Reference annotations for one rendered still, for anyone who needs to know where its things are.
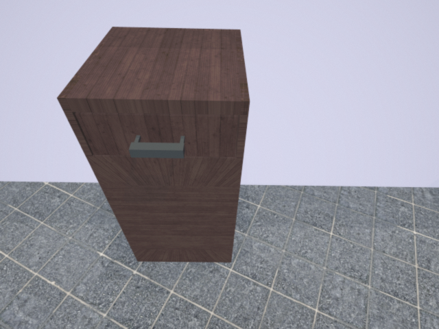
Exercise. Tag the drawer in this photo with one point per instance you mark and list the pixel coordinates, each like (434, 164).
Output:
(212, 135)

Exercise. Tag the handle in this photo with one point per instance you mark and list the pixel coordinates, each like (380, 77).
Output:
(157, 150)

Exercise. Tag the cabinet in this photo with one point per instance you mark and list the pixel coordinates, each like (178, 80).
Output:
(169, 209)

